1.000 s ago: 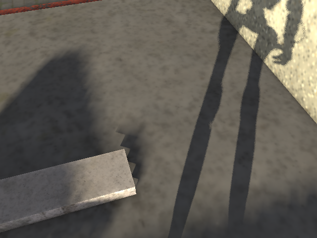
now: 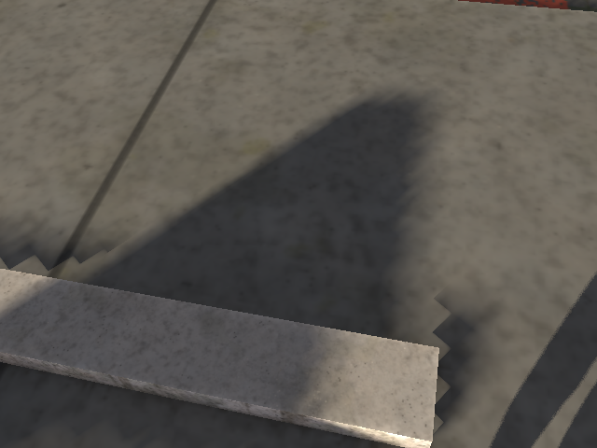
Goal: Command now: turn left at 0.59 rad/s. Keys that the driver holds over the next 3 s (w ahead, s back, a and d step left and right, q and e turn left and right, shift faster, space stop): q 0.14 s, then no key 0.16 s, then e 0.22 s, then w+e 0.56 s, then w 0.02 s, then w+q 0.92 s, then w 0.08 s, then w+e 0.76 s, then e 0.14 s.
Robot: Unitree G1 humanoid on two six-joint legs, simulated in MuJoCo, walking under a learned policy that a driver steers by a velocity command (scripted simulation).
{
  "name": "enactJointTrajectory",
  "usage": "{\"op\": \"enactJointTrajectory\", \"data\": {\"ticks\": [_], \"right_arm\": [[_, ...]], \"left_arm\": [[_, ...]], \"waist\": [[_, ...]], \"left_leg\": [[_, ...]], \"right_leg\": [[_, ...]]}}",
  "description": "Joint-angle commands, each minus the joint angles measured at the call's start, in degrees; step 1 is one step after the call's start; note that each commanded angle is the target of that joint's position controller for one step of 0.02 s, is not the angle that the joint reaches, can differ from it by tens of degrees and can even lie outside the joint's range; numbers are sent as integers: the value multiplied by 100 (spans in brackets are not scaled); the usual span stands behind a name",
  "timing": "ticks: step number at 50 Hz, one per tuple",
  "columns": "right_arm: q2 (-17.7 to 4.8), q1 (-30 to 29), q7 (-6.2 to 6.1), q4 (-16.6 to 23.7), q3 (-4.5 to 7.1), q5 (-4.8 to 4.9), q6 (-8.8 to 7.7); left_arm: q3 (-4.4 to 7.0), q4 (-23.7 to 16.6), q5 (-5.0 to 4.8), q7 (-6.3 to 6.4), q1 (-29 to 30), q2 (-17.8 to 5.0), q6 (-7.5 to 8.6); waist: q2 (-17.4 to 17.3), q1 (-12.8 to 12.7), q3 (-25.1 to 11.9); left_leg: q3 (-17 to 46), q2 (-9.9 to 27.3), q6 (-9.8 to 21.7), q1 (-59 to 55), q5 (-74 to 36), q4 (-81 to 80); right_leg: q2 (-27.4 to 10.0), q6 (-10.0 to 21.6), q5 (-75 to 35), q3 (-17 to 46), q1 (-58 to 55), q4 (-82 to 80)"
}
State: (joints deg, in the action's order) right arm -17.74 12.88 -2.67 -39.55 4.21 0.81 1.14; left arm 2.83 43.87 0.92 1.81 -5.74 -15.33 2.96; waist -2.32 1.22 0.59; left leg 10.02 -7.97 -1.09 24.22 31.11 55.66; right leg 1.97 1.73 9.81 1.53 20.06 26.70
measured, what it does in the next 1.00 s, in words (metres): walks ahead: left foot, then right foot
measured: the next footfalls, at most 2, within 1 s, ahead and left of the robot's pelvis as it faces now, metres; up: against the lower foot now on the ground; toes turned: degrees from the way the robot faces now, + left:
left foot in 0.34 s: +0.03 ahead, +0.16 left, +0.00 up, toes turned +9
right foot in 0.94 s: +0.14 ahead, -0.12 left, +0.00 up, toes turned -12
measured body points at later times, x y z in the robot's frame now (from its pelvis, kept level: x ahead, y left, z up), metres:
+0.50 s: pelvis +0.01 +0.05 +0.00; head +0.02 +0.08 +0.45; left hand +0.06 +0.34 -0.13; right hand +0.21 -0.16 -0.08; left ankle -0.01 +0.15 -0.74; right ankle +0.01 -0.10 -0.68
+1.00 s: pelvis +0.10 -0.03 -0.01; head +0.13 -0.05 +0.44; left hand +0.32 +0.21 -0.09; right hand +0.13 -0.33 -0.13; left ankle +0.01 +0.14 -0.67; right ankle +0.10 -0.11 -0.74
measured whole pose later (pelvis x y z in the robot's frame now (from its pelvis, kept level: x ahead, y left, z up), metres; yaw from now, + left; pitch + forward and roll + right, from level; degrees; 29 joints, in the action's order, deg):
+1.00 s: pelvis +0.10 -0.03 -0.01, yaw -10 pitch +2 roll +1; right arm -18.7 16.5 0.2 -44.2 5.5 1.3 -4.0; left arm 3.8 38.2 -1.4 -2.1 -9.2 -16.7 2.2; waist -1.4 2.3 1.3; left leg -3.8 6.0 -1.4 17.7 27.8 57.9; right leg 0.4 4.5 17.8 -3.4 21.7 36.8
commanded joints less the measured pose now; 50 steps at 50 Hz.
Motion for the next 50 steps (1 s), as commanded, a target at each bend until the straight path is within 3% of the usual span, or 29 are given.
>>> {"op": "enactJointTrajectory", "data": {"ticks": [1, 3, 5, 8, 13, 15, 16, 17, 18, 19, 20, 21, 22, 23, 26, 29, 33, 37, 42, 44, 45, 46, 47, 48, 49, 50], "right_arm": [[-780, 482, -12, 217, 263, -3, 81], [-440, 367, 45, 348, 161, 47, 135], [-279, 55, 64, 577, 92, 63, 124], [-198, -173, 114, 798, 26, 0, 95], [-246, -141, 203, 886, 0, -26, 105], [-221, 63, 238, 822, 15, -25, 104], [-190, 268, 246, 704, 24, -48, 90], [-295, 371, 218, 684, 46, -89, 84], [-629, 507, 140, 756, 76, -170, 88], [-556, 162, 155, 795, -5, -319, 12], [-371, 35, 209, 775, -21, -363, -105], [-373, -166, 226, 710, -14, -357, -201], [-497, -324, 216, 685, 31, -303, -258], [-460, -425, 195, 657, 25, -224, -304], [-360, -398, 84, 577, 17, -191, -300], [-327, 23, -16, 412, 59, -110, -277], [-465, 161, -28, 230, 159, -102, -406], [-647, 177, 92, 95, 279, -56, -538], [-881, 173, 257, -43, 382, 66, -575], [-938, 39, 286, -82, 388, 136, -529], [-941, -70, 285, -85, 379, 155, -507], [-806, -46, 278, -90, 316, 116, -513], [-499, -178, 265, 13, 190, -17, -526], [22, -366, 247, 567, 18, -192, -650], [-460, -590, 294, 533, 87, 45, -818], [-677, -624, 364, 551, 127, 194, -901]], "left_arm": [[131, -517, -44, 53, 131, -576, -25], [139, -491, 3, 77, 89, -684, -94], [165, -444, 15, 115, -116, -750, -148], [227, -413, -11, 129, -252, -918, -199], [271, -385, -145, -21, -208, -1112, -203], [251, -346, -233, -42, -137, -1106, -214], [190, -277, -278, -54, -208, -955, -221], [77, -141, -235, -104, -521, -659, -189], [-135, -239, 64, -206, -607, -91, -144], [-121, -327, 25, -220, -573, -86, -132], [3, -316, -94, -166, -323, -581, -182], [108, -270, -186, -136, -271, -808, -236], [181, -118, -184, -74, -418, -883, -306], [241, -38, -154, -26, -581, -955, -376], [296, -31, -227, 21, -787, -833, -420], [254, -279, -225, -20, -394, -648, -418], [209, -509, -197, -152, -175, -470, -294], [145, -677, -224, -303, -45, -332, -196], [124, -896, -261, -438, 133, -387, -190], [143, -875, -250, -463, -52, -419, -203], [194, -759, -226, -455, -394, -478, -210], [343, -581, -223, -411, -999, -737, -224], [572, -354, -282, -329, -2075, -1239, -237], [692, -492, -244, -293, -2226, -2136, -127], [527, -650, -235, -359, -2035, -1636, 39], [396, -677, -210, -383, -1791, -1258, 119]], "waist": [[654, 45, -636], [819, -9, -458], [1014, -185, -455], [1027, -298, -619], [1188, -281, -646], [1169, -110, -614], [1098, -15, -609], [814, -23, -700], [-536, -181, -974], [-1188, -291, -791], [-893, -40, -588], [-850, -96, -312], [-764, -139, -223], [-787, -171, -132], [-570, -209, -179], [-512, 119, -157], [-350, 188, 32], [-287, 197, 113], [-335, 167, 197], [-277, -35, 154], [-209, -249, 21], [-48, -526, -314], [658, -1025, -773], [2320, -774, -885], [1200, -919, -1002], [1087, -713, -553]], "left_leg": [[-137, 618, -390, 1186, -329, 1664], [-523, 680, -461, 982, -748, 1462], [-697, 780, -499, 1090, -878, 991], [-769, 988, -472, 832, -868, 234], [-1060, 907, -172, -166, -919, -1174], [-1170, 802, 65, -705, -1519, -2307], [-1255, 665, 231, -1301, -2031, -3141], [-929, 878, 368, -2120, -2607, -3541], [638, 2255, 684, -2983, -4129, -3588], [995, 3036, 1569, -2053, -4387, -3632], [815, 2799, 1723, -1486, -3405, -3873], [491, 2501, 1535, -1341, -3046, -3926], [244, 2347, 1385, -1306, -2998, -3922], [54, 2338, 1339, -1235, -3412, -3898], [-358, 2362, 1404, -1576, -4182, -3812], [-87, 2542, 1412, -2237, -1493, -4402], [-152, 2694, 1372, -2553, -1010, -4762], [-635, 2720, 1362, -2419, -1204, -4853], [-1125, 2748, 1245, -2160, -1215, -4674], [-1423, 2692, 1075, -1934, -1288, -4290], [-1708, 2554, 928, -1589, -1681, -3785], [-2070, 2281, 725, -1133, -2544, -2773], [-2476, 1846, 314, -106, -2584, -743], [-1941, 816, -133, 2347, 307, 1463], [-727, 883, -18, 3057, 198, 2149], [-643, 1137, 183, 3255, -383, 2038]], "right_leg": [[-1862, 1116, -2182, 1470, -1447, -644], [-1522, 1097, -2074, 794, -1064, -867], [-1558, 1210, -2081, 574, -1296, -962], [-1770, 1327, -2196, 423, -1476, -938], [-1867, 1290, -1886, 299, -1209, -809], [-1810, 1102, -1640, 259, -1120, -501], [-1637, 894, -1439, 189, -851, -241], [-1375, 461, -765, 31, -320, 56], [-828, -144, 1224, -468, 599, 1215], [-621, -389, 2589, -273, 877, 1603], [-734, -481, 2464, -12, 658, 2068], [-654, -503, 2195, 52, 772, 2478], [-590, -522, 1993, 113, 881, 2839], [-520, -568, 1812, 263, 912, 3159], [-308, -685, 1533, 328, 1204, 3849], [-535, -691, 1031, 205, 1910, 3442], [-681, -511, 876, 109, 2060, 2692], [-774, -265, 817, -115, 1735, 2003], [-730, 61, 970, -443, 1129, 1405], [-579, 214, 802, -674, 566, 977], [-330, 303, 623, -934, -144, 692], [-15, 458, 611, -1040, -1193, 576], [-439, 833, 770, -71, -2587, 237], [-1954, 1854, 1613, 3546, -3621, -871], [-2325, 2117, 2099, 4272, -3615, -1507], [-2239, 1923, 1680, 3631, -3297, -1475]]}}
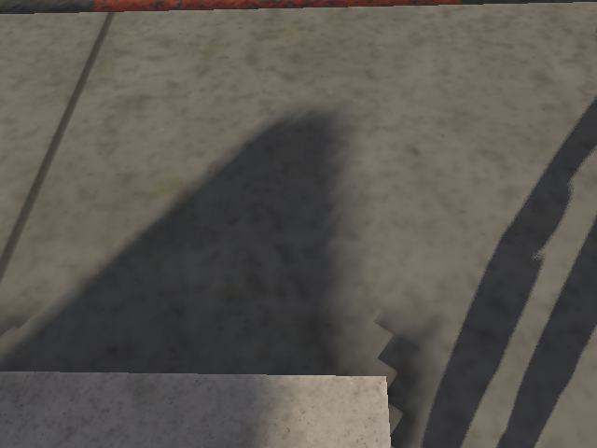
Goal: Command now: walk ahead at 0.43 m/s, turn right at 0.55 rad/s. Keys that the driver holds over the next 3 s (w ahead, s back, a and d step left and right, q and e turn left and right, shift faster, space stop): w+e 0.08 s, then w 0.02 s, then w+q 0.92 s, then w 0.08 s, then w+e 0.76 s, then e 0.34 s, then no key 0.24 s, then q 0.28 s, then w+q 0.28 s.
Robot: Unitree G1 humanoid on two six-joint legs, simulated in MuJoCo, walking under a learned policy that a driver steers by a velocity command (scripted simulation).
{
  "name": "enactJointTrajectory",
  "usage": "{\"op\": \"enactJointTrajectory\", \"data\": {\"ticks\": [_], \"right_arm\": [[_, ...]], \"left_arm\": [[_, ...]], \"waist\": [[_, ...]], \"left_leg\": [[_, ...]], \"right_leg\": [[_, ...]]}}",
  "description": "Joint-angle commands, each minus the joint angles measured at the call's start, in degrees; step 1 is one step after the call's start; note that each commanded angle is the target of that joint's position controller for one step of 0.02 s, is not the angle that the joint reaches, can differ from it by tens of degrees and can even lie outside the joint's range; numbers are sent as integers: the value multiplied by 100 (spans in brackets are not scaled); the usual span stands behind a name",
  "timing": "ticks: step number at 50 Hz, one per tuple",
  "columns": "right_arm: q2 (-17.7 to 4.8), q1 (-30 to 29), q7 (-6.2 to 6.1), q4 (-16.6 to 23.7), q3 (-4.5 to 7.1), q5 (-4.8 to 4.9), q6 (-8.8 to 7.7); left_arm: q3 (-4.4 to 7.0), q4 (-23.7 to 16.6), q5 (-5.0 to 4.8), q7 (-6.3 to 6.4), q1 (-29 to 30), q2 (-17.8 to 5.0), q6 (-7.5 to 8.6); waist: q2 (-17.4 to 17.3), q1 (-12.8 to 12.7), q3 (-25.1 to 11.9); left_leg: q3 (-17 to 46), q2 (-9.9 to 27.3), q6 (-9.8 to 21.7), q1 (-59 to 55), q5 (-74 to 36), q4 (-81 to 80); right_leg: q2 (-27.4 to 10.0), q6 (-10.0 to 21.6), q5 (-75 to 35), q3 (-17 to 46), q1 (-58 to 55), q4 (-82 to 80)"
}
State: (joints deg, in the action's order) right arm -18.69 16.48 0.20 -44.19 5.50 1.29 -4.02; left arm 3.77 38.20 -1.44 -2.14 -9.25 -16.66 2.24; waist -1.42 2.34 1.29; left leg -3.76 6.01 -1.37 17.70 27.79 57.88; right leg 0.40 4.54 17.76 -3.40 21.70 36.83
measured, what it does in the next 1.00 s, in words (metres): climbs, turning left: left foot 0.07 m higher, then right foot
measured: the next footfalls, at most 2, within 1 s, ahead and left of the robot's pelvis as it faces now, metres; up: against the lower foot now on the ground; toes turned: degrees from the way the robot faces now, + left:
left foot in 0.22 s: +0.29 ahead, +0.14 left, +0.07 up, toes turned +0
right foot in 0.70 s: +0.60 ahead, -0.12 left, +0.06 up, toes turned +10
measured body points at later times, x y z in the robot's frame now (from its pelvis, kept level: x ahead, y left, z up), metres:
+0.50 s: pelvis +0.28 +0.00 +0.00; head +0.33 -0.03 +0.45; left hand +0.14 +0.23 -0.10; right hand +0.57 -0.17 -0.07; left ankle +0.25 +0.12 -0.71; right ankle +0.04 -0.10 -0.68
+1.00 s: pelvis +0.64 +0.04 +0.07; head +0.65 +0.06 +0.52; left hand +0.46 +0.24 -0.06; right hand +1.01 -0.02 +0.09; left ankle +0.69 +0.16 -0.61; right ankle +0.58 -0.13 -0.65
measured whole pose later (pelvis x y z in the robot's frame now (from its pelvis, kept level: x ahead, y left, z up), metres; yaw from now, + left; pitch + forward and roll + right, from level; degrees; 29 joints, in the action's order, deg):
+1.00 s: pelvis +0.64 +0.04 +0.07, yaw +19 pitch +0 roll -2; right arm -14.8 -7.3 3.0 -29.5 3.7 1.8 -4.6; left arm 3.6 52.0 -1.5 1.2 -32.9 -12.8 7.5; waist -0.7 -9.0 1.1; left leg -0.3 -0.4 5.1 34.4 10.9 52.8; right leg -2.2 -4.7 4.8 -3.3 3.1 26.1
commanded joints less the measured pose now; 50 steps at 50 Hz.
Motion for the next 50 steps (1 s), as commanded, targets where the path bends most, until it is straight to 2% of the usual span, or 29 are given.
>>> {"op": "enactJointTrajectory", "data": {"ticks": [1, 3, 6, 10, 12, 13, 18, 21, 23, 24, 25, 26, 27, 28, 29, 32, 33, 34, 35, 36, 37, 38, 40, 41, 42, 43, 46, 48, 50], "right_arm": [[-638, -822, 82, 890, 6, 52, -408], [-632, -678, 73, 757, 37, -187, -378], [-374, -616, 99, 602, -37, -241, -259], [64, -1160, 149, 604, -240, -108, -171], [15, -1362, 235, 670, -244, -19, -125], [-171, -1652, 264, 758, -166, -18, -121], [509, -2871, 456, 1347, -411, 171, -218], [752, -3095, 527, 1513, -519, 96, -241], [499, -2663, 525, 1448, -370, 29, -300], [307, -1348, 461, 998, -217, 62, -234], [-173, 707, 320, 205, -28, 27, -103], [-564, 1563, 86, -147, -61, -53, 93], [-787, 1578, -125, -11, -47, -169, 249], [-600, 1466, -183, 53, -35, -293, 349], [-494, 965, -210, -4, -8, -204, 336], [-159, -1763, -159, 505, -191, -16, 231], [-463, -2030, -195, 689, -63, -17, 182], [-911, -1338, -227, 630, 142, -182, 100], [-1064, -1411, -154, 690, 173, -196, 13], [-856, -1951, -88, 883, 132, -75, -13], [-258, -2121, -25, 1303, 23, 134, 35], [496, -1409, 97, 1331, -222, 149, 15], [173, -1747, 157, 1323, -173, 223, 30], [326, -1778, 142, 1308, -249, 71, 27], [274, -2082, 134, 1436, -222, -88, -34], [322, -2460, 151, 1576, -231, -71, -60], [797, -2599, 277, 1819, -400, 190, -22], [667, -1907, 304, 1552, -285, 61, -48], [402, -1869, 371, 1473, -203, -11, -111]], "left_arm": [[220, -193, 18, 0, -1116, -856, 205], [129, -394, 81, 47, -573, -655, 172], [136, -321, 108, 170, -578, -751, 226], [78, 17, 109, 268, -1129, -633, 186], [48, 137, 129, 285, -1360, -633, 138], [-1, 284, 95, 272, -1906, -403, 88], [-65, 1001, 215, 316, -3488, -308, -176], [-174, 1125, 293, 398, -3413, -181, -251], [-196, 1148, 287, 392, -2791, -421, -203], [-85, 1176, 108, 431, -2302, -856, -63], [34, 914, 17, 482, -1029, -1178, 180], [-73, 706, 274, 442, -930, -695, 495], [-138, 665, 61, 234, -1300, -399, 711], [-107, 460, -127, 189, -906, -566, 709], [-159, 141, -189, 199, -737, -392, 673], [-376, -334, -27, 225, -666, 235, 493], [-417, -349, 90, 168, -833, 272, 527], [-255, -32, 286, 155, -1801, -2, 564], [10, 371, 283, 194, -3120, -444, 568], [135, 704, 153, 251, -4099, -653, 561], [196, 953, 315, 380, -4523, -1061, 602], [129, 820, 461, 415, -3833, -1165, 720], [161, 478, 187, 271, -2584, -748, 754], [201, 576, 30, 217, -2332, -745, 731], [211, 810, 40, 193, -2646, -619, 767], [120, 1075, 128, 208, -3091, -204, 720], [-71, 1052, -4, 289, -2320, 348, 600], [122, 883, 6, 355, -1653, -276, 632], [192, 676, -109, 426, -975, -412, 656]], "waist": [[673, -588, -370], [557, -244, -185], [439, -129, -269], [702, -473, -152], [651, -581, 0], [305, -810, 44], [860, -1369, 115], [937, -1082, -29], [955, -442, -452], [1012, 256, -753], [332, 1249, -810], [-898, 977, -1113], [-617, 735, -1681], [-292, 949, -1738], [-227, 613, -1151], [-544, -984, 1015], [-254, -1142, 1035], [-331, -1256, -4], [-497, -1812, -948], [-266, -2464, -1590], [2214, -2462, -2122], [4065, -1646, -2278], [1614, -1412, -811], [685, -1221, -200], [652, -1433, 379], [514, -1536, 382], [-66, -1040, 588], [173, -603, 294], [168, -340, 453]], "left_leg": [[728, -35, 290, 3621, -567, 1459], [756, 150, 221, 2813, -1289, 698], [492, -35, -12, 2451, -2041, 165], [202, -190, -71, 2403, -3042, -862], [249, -105, 60, 2911, -3033, -844], [161, -198, 183, 3616, -2421, -373], [54, -639, 510, 5710, -607, 313], [-517, -1104, 603, 4551, -174, -84], [-706, -1333, 522, 898, -731, -2066], [-133, -1137, 651, -1371, -2163, -3434], [734, -623, 1031, -3619, -3850, -4771], [1767, 838, 1274, -6028, -7062, -3484], [2425, 2047, 2078, -6681, -9090, -2201], [2391, 2008, 2368, -6568, -7945, -2541], [2156, 1404, 2103, -5597, -5995, -3061], [835, 90, 1209, 728, -4006, -4690], [280, -551, 1106, 2257, -3599, -4719], [578, -526, 1405, 2095, -4742, -4345], [626, -460, 1257, 1602, -5844, -3415], [467, -785, 772, 1095, -5216, -1992], [397, -1557, 210, 1561, -3247, 890], [1455, -1665, 369, 1796, 252, 2662], [1393, -952, 801, 2454, 434, 2798], [1247, -731, 837, 3035, 249, 2772], [1043, -791, 780, 3621, 816, 2875], [983, -602, 868, 3612, 922, 2622], [557, -447, 790, 2571, 198, -210], [654, -375, 583, 1531, -1776, -340], [648, -483, 601, 679, -3481, -1871]], "right_leg": [[-1812, 1406, 290, 3429, -2937, -2348], [-1349, 1125, -947, 2529, -2040, -2423], [-1068, 1031, -2772, 1696, -1778, -2495], [-879, 663, -3512, 977, -2016, -2442], [-1113, 599, -3459, 1067, -2470, -2455], [-1074, 454, -3859, 1142, -3351, -2297], [-1467, 207, -5644, 1452, -5616, -1290], [-1273, -10, -8602, 974, -4960, -641], [-1089, -312, -10065, 942, -2853, 245], [-1076, -396, -9617, 1142, -1611, 1222], [-436, -654, -5746, 1057, 281, 3570], [-37, -626, 1970, 475, 3113, 5454], [-165, -685, 2199, 1081, 4418, 5913], [-376, -903, 2125, 899, 5113, 6438], [-602, -936, 1930, 746, 5380, 6035], [-659, -1033, 1756, -27, 2261, 3355], [-272, -1232, 935, -510, 410, 1516], [493, -1236, -621, -1096, -1276, 1683], [621, -1095, -1821, -826, -2673, 1519], [303, -1041, -2698, -203, -3329, 740], [-873, -427, -1296, 1733, -3732, -1104], [-1966, 298, -1497, 4332, -3755, -1772], [-1929, 138, -988, 3584, -2777, -1498], [-2036, 257, -1025, 3360, -2582, -1321], [-1718, 105, -1854, 2777, -2747, -1246], [-1433, -125, -1674, 2374, -2817, -1371], [-1326, -78, -1616, 1775, -1722, -2059], [-1571, 104, -1718, 1634, -1158, -2366], [-1145, -33, -831, 916, -551, -2655]]}}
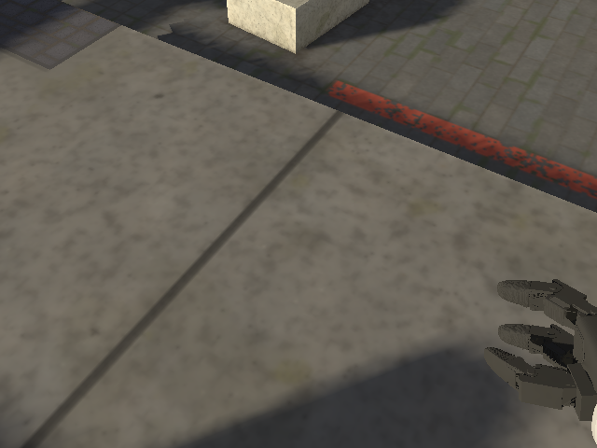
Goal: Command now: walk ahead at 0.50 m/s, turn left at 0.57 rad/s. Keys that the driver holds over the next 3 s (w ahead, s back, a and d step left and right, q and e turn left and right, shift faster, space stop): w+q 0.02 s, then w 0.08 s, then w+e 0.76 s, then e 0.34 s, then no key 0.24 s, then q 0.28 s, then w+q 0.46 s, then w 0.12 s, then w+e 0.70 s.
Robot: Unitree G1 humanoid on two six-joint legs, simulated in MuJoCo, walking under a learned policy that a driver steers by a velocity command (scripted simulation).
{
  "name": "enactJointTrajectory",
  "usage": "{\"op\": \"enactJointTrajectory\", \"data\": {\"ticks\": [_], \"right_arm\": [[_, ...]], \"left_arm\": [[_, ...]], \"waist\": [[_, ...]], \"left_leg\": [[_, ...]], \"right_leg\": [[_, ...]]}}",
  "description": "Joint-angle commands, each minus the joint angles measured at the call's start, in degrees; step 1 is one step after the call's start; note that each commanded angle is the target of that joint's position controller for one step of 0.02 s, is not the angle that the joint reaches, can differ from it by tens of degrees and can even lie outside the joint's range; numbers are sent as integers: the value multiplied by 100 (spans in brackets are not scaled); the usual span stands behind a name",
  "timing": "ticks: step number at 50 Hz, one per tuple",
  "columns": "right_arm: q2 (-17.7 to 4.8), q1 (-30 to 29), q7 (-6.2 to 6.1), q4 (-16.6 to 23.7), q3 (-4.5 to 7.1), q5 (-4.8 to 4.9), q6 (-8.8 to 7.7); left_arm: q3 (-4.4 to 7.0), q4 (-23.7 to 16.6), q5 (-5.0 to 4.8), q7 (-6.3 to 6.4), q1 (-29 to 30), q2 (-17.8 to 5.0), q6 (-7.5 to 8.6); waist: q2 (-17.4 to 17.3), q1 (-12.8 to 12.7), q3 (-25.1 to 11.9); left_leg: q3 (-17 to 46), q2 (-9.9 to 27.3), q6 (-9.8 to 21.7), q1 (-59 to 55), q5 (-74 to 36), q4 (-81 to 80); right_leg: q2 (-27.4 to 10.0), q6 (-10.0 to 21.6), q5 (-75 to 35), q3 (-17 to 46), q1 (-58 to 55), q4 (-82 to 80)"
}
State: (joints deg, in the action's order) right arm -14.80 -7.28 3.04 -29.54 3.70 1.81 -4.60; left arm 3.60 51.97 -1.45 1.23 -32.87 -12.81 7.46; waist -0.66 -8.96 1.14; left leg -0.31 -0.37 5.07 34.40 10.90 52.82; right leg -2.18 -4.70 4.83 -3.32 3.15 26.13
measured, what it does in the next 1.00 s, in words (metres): goes down, turning right: left foot 0.06 m lower, then right foot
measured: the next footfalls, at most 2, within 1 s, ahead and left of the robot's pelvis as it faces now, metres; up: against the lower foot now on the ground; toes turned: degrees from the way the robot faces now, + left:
left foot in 0.12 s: +0.27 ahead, +0.10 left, -0.06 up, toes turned -1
right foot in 0.64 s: +0.55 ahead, -0.14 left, -0.06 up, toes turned -10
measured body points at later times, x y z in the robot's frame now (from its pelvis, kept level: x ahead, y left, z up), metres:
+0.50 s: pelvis +0.32 +0.02 -0.06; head +0.34 +0.01 +0.39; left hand +0.52 +0.25 -0.16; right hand +0.29 -0.25 -0.20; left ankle +0.23 +0.11 -0.80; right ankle +0.48 -0.15 -0.75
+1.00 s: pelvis +0.58 -0.06 -0.06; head +0.61 -0.08 +0.39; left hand +0.74 +0.19 -0.16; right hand +0.69 -0.37 -0.15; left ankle +0.80 +0.04 -0.75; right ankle +0.51 -0.13 -0.80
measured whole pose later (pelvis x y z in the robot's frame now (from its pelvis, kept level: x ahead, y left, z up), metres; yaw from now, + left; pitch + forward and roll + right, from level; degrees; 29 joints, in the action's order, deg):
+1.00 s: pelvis +0.58 -0.06 -0.06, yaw -21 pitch +3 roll +0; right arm -15.9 2.8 -0.1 -41.0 2.6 -0.8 -4.9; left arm 3.9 40.0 -0.9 0.8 -19.0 -16.2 1.4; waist -1.2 -3.4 1.1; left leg 7.0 2.0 -3.5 37.2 -0.3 35.5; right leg 6.9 4.0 14.8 9.2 11.8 24.6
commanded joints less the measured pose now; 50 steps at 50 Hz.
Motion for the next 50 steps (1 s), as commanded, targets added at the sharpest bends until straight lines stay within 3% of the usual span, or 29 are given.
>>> {"op": "enactJointTrajectory", "data": {"ticks": [1, 2, 4, 5, 6, 7, 8, 9, 10, 11, 13, 14, 16, 20, 23, 26, 29, 30, 31, 32, 33, 34, 35, 36, 37, 38, 41, 46, 50], "right_arm": [[7, 558, 114, -74, 16, -132, -86], [-13, 644, 126, -129, 50, -167, -101], [-381, 1443, 72, -484, 258, -140, -54], [-494, 1963, -20, -697, 351, -215, 11], [-469, 2428, -105, -855, 343, -361, 33], [-657, 2575, -155, -859, 250, -476, -36], [-737, 2522, -220, -757, 227, -411, -14], [-1077, 2613, -156, -972, 364, -318, 24], [-981, 2371, -120, -968, 359, -235, 24], [-655, 1917, -89, -880, 236, -179, -4], [-428, 1617, -6, -1033, 139, -233, -192], [-286, 1581, -11, -1178, 101, -244, -249], [-350, 1701, -104, -1404, 102, -212, -300], [-525, 2221, -296, -1707, 150, -155, -255], [-560, 2655, -314, -1917, 112, -88, -199], [-701, 3026, -287, -2104, 103, -107, -103], [-926, 2989, -296, -2104, 127, -111, 25], [-1028, 2943, -330, -2073, 145, -96, 66], [-1092, 2858, -372, -2032, 151, -97, 107], [-1082, 2761, -419, -1936, 134, -136, 85], [-589, 3043, -384, -1630, -50, -306, -58], [-546, 3052, -260, -1607, -116, -335, -289], [-969, 2551, -198, -1434, 31, -111, -397], [-914, 2231, -205, -1307, 1, -51, -424], [-830, 2148, -253, -1314, 10, -144, -392], [-857, 2186, -307, -1326, 63, -235, -304], [-659, 2330, -350, -1247, 65, -299, -90], [-402, 1187, -365, -893, -38, -323, -90], [-559, 842, -292, -749, 11, -217, -86]], "left_arm": [[250, -677, -115, 111, 1389, -833, 95], [301, -597, -82, 131, 1218, -904, 76], [354, -640, -27, 114, 1294, -922, 47], [383, -753, -62, 80, 1454, -953, 59], [371, -886, -102, 54, 1633, -883, 85], [252, -1052, 95, -3, 982, -395, 103], [183, -823, 7, -115, 54, -348, 121], [120, -815, -212, -158, -141, -391, 56], [147, -783, -245, -76, 53, -561, 6], [221, -745, -113, 41, 352, -813, -90], [201, -710, 67, 125, 563, -817, -269], [219, -737, 115, 109, 783, -829, -317], [165, -946, 125, 88, 1427, -663, -297], [-24, -1154, 131, -61, 2254, -269, -223], [-107, -1421, 54, -195, 2950, -190, -233], [-130, -1745, 3, -327, 3451, -237, -277], [-81, -1990, 9, -428, 3515, -411, -328], [-23, -1995, 43, -437, 3273, -530, -347], [95, -1870, 44, -438, 2577, -741, -361], [288, -1639, 34, -373, 1540, -1140, -388], [472, -1571, 80, -286, 895, -1904, -409], [379, -1621, 44, -280, 756, -1677, -399], [278, -1602, 107, -261, 926, -1338, -413], [231, -1680, 90, -236, 1346, -1159, -420], [207, -1767, 89, -237, 1740, -1085, -425], [155, -1868, 131, -240, 2016, -941, -407], [168, -1910, 139, -228, 2181, -971, -357], [254, -1671, 78, -44, 1734, -1203, -445], [283, -1526, 22, 40, 1417, -1227, -610]], "waist": [[185, 813, 361], [251, 874, 189], [59, 1320, -210], [-190, 1647, -369], [-865, 2014, -368], [-1709, 1494, -841], [-1750, 1114, -1213], [-1476, 1130, -1684], [-524, 966, -1578], [279, 816, -1225], [370, 553, -822], [290, 510, -589], [110, 620, -281], [156, 1005, -297], [28, 1326, -141], [-122, 1474, 56], [-346, 1301, -3], [-487, 1112, -202], [-495, 693, -548], [-378, 191, -1036], [793, 219, -1798], [1193, 251, -2552], [845, 170, -1919], [505, 377, -1196], [23, 653, -728], [19, 881, -513], [339, 1158, -443], [479, 824, -257], [691, 717, -521]], "left_leg": [[160, -60, -41, -1818, -2467, -1853], [184, -155, -3, -2462, -2803, -2014], [330, -178, 103, -3361, -3160, -2251], [348, -104, 188, -3864, -3013, -2463], [617, 215, 440, -4258, -2830, -3064], [1544, 908, 643, -5025, -4515, -2151], [2230, 1566, 1264, -5307, -6200, -1792], [3345, 2134, 2036, -5380, -3621, -2524], [3939, 2143, 1920, -4594, -1494, -3087], [3850, 2089, 1686, -3719, -977, -3369], [3640, 2145, 1663, -2470, -1697, -3351], [3094, 1898, 1461, -2036, -1555, -3421], [2394, 1593, 1204, -1813, -1596, -3690], [971, 1152, 817, -2368, -2484, -3914], [455, 1063, 555, -2811, -2340, -4051], [248, 1220, 439, -3439, -2282, -3931], [-44, 1330, 265, -3827, -3851, -3303], [-167, 1333, 193, -3830, -4872, -2837], [-344, 1263, 83, -3628, -5554, -1971], [-513, 1098, -150, -2642, -4939, -659], [-740, 306, -529, -233, -1661, 1738], [374, -278, -565, 910, 2063, 2676], [727, 100, -497, 1447, 1698, 2766], [607, 324, -474, 1418, 1242, 2334], [521, 488, -523, 1110, 1005, 1780], [518, 625, -585, 676, 846, 1406], [394, 592, -810, 94, 475, 848], [275, 150, -910, -352, -1079, -1237], [462, -213, -849, -832, -1325, -2064]], "right_leg": [[-721, 838, 459, 554, 1570, -1557], [-691, 839, 309, 447, 1641, -1398], [-564, 788, -117, 192, 1524, -198], [-432, 690, -292, 22, 1703, 907], [-8, 545, 1354, -93, 2202, 2982], [62, 649, 3037, 406, 3087, 4737], [18, 634, 3098, 1093, 3658, 5237], [18, 444, 2863, 1077, 4290, 5960], [-226, 410, 2162, 1194, 4409, 5853], [-380, 326, 1657, 1170, 4159, 5723], [-591, 147, 1583, 1361, 3796, 5509], [-703, 182, 1567, 1419, 3675, 5041], [-752, 272, 1220, 1354, 3778, 4156], [-551, 545, -303, 1019, 3717, 2475], [-306, 660, -1032, 617, 3572, 1491], [-139, 755, -762, 417, 3734, 1066], [169, 974, 181, 27, 3381, 881], [360, 1073, 493, -161, 2887, 882], [544, 1252, 398, -241, 1913, 632], [359, 1541, -94, 258, 236, 437], [-1206, 2455, -192, 2885, -2087, 380], [-1925, 3047, -74, 5070, -2878, -472], [-1615, 2685, 199, 4251, -2465, -579], [-1322, 2429, -34, 3395, -1536, -661], [-1082, 2255, -462, 2903, -576, -815], [-883, 2169, -823, 2576, 123, -989], [-626, 2221, -1210, 2181, 1156, -1237], [-127, 1776, -1855, 1645, 1610, -860], [-177, 1493, -1535, 2186, 1204, -290]]}}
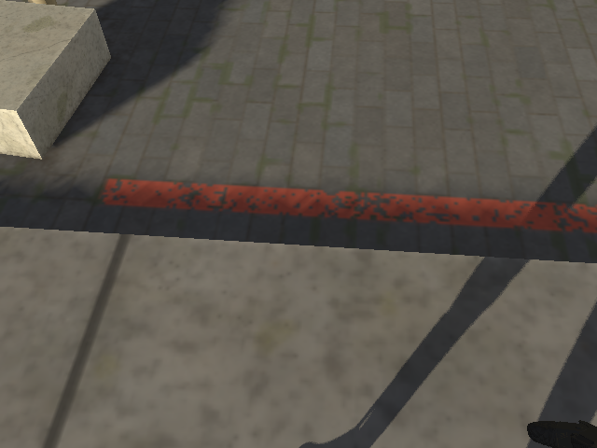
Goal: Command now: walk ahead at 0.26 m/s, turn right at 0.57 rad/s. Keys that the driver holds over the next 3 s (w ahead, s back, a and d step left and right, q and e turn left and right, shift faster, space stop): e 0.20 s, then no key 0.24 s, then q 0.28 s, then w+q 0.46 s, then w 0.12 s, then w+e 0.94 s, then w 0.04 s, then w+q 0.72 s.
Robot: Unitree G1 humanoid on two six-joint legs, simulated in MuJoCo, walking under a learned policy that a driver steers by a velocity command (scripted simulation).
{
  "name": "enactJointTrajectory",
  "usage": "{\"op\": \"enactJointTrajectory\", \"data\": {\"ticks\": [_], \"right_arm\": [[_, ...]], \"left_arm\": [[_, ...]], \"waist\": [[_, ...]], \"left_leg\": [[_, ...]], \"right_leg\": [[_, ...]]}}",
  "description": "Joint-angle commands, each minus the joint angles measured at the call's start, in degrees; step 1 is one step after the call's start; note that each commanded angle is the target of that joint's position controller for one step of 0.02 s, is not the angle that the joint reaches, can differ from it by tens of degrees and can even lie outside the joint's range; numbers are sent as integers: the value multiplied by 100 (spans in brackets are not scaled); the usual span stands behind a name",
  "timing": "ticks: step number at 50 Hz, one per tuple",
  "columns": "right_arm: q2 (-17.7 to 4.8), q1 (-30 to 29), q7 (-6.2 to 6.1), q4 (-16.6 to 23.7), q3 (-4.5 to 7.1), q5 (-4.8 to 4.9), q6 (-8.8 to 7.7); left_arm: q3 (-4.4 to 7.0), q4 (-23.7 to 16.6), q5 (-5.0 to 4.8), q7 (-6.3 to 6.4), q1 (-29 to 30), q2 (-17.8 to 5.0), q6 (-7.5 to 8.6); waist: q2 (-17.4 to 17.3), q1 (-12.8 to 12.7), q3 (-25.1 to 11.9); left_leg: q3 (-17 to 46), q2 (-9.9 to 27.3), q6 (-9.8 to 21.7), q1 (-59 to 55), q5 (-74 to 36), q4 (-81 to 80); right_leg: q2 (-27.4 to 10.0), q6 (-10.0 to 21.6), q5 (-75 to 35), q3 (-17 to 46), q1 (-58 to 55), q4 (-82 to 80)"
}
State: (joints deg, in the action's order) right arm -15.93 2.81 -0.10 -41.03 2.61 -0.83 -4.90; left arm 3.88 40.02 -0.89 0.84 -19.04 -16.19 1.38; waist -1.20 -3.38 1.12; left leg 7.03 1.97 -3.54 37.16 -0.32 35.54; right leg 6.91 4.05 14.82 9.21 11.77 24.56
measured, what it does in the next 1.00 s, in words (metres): walks ahead: left foot, then right foot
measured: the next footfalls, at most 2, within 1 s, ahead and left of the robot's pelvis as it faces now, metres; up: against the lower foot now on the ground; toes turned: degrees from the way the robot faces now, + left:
left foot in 0.10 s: +0.23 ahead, +0.13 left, +0.00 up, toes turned -9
right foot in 0.48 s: +0.12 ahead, -0.11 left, +0.00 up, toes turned -12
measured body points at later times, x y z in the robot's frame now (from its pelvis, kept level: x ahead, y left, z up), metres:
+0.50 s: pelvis +0.10 +0.02 -0.01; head +0.11 +0.00 +0.44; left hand +0.31 +0.24 -0.10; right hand +0.15 -0.27 -0.13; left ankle +0.19 +0.13 -0.74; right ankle +0.09 -0.10 -0.75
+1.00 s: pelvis +0.16 +0.06 +0.00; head +0.17 +0.09 +0.44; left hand +0.32 +0.33 -0.11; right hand +0.22 -0.23 -0.11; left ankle +0.12 +0.13 -0.74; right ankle +0.14 -0.10 -0.66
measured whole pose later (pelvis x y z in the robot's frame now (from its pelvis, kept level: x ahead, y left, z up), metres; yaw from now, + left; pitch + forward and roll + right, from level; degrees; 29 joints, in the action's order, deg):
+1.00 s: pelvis +0.16 +0.06 +0.00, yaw +1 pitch +2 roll -2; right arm -15.4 20.0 1.1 -45.1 3.1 0.7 -2.2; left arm 4.7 39.5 -0.7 0.3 -10.0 -17.1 3.2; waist 2.3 1.8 -0.8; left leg -0.2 -2.1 4.8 12.6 19.0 29.9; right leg -1.4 0.3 22.1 0.5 28.7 61.9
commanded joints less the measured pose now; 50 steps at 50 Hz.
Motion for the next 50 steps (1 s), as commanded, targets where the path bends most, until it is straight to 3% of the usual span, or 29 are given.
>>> {"op": "enactJointTrajectory", "data": {"ticks": [1, 3, 4, 5, 6, 7, 8, 9, 11, 13, 15, 21, 23, 24, 25, 26, 27, 29, 34, 36, 40, 42, 43, 44, 45, 46, 47, 48, 50], "right_arm": [[-538, -134, 26, 412, 157, 55, -62], [-670, 181, 36, 346, 227, 41, -115], [-773, 485, 12, 292, 267, -15, -152], [-1106, 986, -50, 287, 330, -126, -147], [-1203, 1149, -66, 268, 321, -220, -40], [-982, 1022, -53, 284, 327, 6, 61], [-580, 777, -94, 429, 219, 38, 136], [-436, 523, -115, 456, 151, 3, 231], [-520, 184, -147, 440, 135, -49, 339], [-567, 159, -145, 336, 157, -76, 344], [-580, 164, -133, 250, 163, -31, 342], [-781, 264, -56, 27, 190, 124, 458], [-527, 412, -21, -123, 77, 175, 471], [-224, 617, 45, -202, -43, 108, 424], [44, 918, 118, -180, -115, -27, 365], [-187, 688, 74, -195, -65, 11, 369], [-434, 537, 46, -207, 3, 36, 401], [-629, 467, -33, -259, 86, 45, 478], [-594, 623, 24, -116, 191, 166, 569], [-458, 637, 52, -43, 187, 188, 637], [-436, 661, 175, 40, 168, 262, 697], [-419, 1241, 220, -178, 209, 265, 649], [-531, 1753, 195, -414, 281, 246, 614], [-952, 2327, 134, -546, 426, 261, 554], [-1844, 2519, 142, -322, 581, 190, 392], [-1441, 2395, 177, -196, 457, 39, 230], [-1109, 2081, 147, -143, 347, 45, 133], [-929, 1847, 109, -62, 287, 127, 100], [-814, 1657, 15, 19, 213, 172, 143]], "left_arm": [[249, -348, -33, 101, 62, -842, -29], [235, -474, -19, 149, 319, -761, -53], [194, -550, -12, 146, 415, -611, -49], [77, -679, 75, 139, 306, -250, -22], [12, -620, 10, 116, -940, -107, -5], [118, -465, -20, 91, -1218, -772, -39], [228, -466, -53, 118, -576, -1077, -150], [251, -520, -49, 163, -184, -1061, -275], [221, -623, -15, 194, 27, -820, -447], [118, -635, 21, 189, -78, -444, -446], [51, -656, 79, 176, 12, -315, -393], [5, -662, 102, 26, 269, -389, -369], [-6, -560, 164, -13, 149, -314, -356], [-8, -618, 250, 6, 125, -444, -355], [35, -709, 323, 49, 412, -837, -365], [-19, -694, 388, 11, 697, -573, -306], [-56, -735, 382, -11, 996, -428, -224], [44, -634, 306, 20, 911, -681, -135], [139, -626, 189, 194, 748, -745, -132], [173, -610, 134, 208, 847, -742, -126], [271, -529, 26, 125, 1008, -915, -149], [264, -475, -56, 61, 1248, -873, -128], [222, -424, -35, 45, 1197, -679, -111], [119, -491, 59, 15, 1288, -307, -68], [24, -1031, 105, 8, 1766, -69, 71], [96, -1013, -83, -20, 1987, -429, 245], [157, -944, -181, -78, 1921, -633, 351], [187, -785, -68, -79, 1762, -680, 405], [231, -648, 141, -76, 1673, -690, 454]], "waist": [[777, 222, -540], [887, 453, -596], [775, 614, -777], [3, 694, -1471], [-1505, 194, -2211], [-1307, 195, -2295], [-801, 409, -1656], [-468, 411, -1248], [-568, 284, -619], [-675, 205, -556], [-645, 222, -724], [-724, 316, -787], [-594, 184, -657], [-205, 231, -680], [1000, 654, -652], [1312, 503, -508], [1130, 534, -185], [1233, 400, 48], [1120, 227, -90], [793, 237, -181], [759, 228, -290], [722, 599, -266], [510, 751, -309], [-545, 905, -329], [-1944, 945, -226], [-1020, 1079, -213], [-732, 841, 109], [-321, 685, 220], [-297, 547, 221]], "left_leg": [[-173, -462, 63, -1177, -20, -525], [-124, -397, 242, -1566, -20, -981], [-127, -139, 415, -2219, -677, -1324], [732, 1002, 851, -3661, -2468, -1037], [2527, 2465, 2046, -5115, -3817, -862], [3052, 2657, 2228, -4817, -2319, -1048], [2227, 2153, 1944, -4306, -1330, -1189], [1604, 1768, 1701, -3690, -591, -1366], [857, 1276, 1576, -2464, -43, -1787], [315, 1018, 1613, -2095, -215, -1959], [129, 1091, 1744, -2190, -669, -1916], [113, 1218, 1720, -2224, 400, -1780], [8, 954, 1308, -1721, 1018, -1525], [-161, 680, 813, -1266, 1594, -1230], [-811, 85, 338, -1139, 2183, -625], [-702, 83, 210, -1855, 2248, -560], [-714, 37, 162, -2030, 1717, -546], [-788, -91, 162, -1697, 1362, -377], [-697, 35, 276, -803, 2893, 1521], [-611, 180, 231, -485, 3238, 1842], [-1028, 122, 415, -1216, 2660, 989], [-1446, -221, 622, -2277, 1933, -149], [-1479, -448, 741, -3021, 1901, -517], [-112, 302, 1122, -3851, 2260, -1154], [3433, 1803, 2356, -4443, 2931, -2220], [3938, 2147, 2685, -4376, 3493, -2659], [3425, 1965, 2417, -4205, 3445, -2592], [2778, 1668, 2120, -4026, 3102, -2448], [1831, 1176, 1741, -3698, 1986, -2481]], "right_leg": [[-1123, 569, -2367, 1181, 178, 58], [-1068, 417, -2164, 1497, -23, 562], [-789, 206, -1890, 1354, 118, 1127], [-352, -103, -311, 792, 862, 2606], [306, -421, 3008, 325, 2170, 4002], [-277, -621, 2595, 193, 2539, 4815], [-484, -770, 2077, -16, 2766, 5095], [-622, -831, 1691, -194, 2787, 5037], [-739, -867, 1247, -415, 2333, 4815], [-670, -842, 1096, -646, 1846, 4177], [-726, -812, 1026, -696, 1531, 3464], [-725, -536, 294, -909, 444, 1286], [-642, -280, -313, -924, -469, 35], [-1180, -69, -674, -257, -1042, -349], [-2091, 337, -941, 596, -742, -436], [-2237, 630, -22, 620, 476, -781], [-1846, 415, 747, 295, 666, -818], [-1650, 149, 935, 53, 501, -776], [-2600, 864, -1911, 370, -94, -382], [-2780, 1011, -2801, 321, -457, -215], [-2534, 745, -73, -84, -162, -625], [-2221, 475, 853, -569, 373, -319], [-1977, 267, 1138, -909, 811, 276], [-1532, -179, 1232, -1582, 1773, 2063], [-403, -585, 2193, -1406, 3863, 3794], [-676, -473, 2159, -470, 4289, 4432], [-913, -322, 1523, -356, 4376, 4406], [-1065, -286, 924, -396, 4247, 4229], [-1159, -371, -30, -470, 3691, 3545]]}}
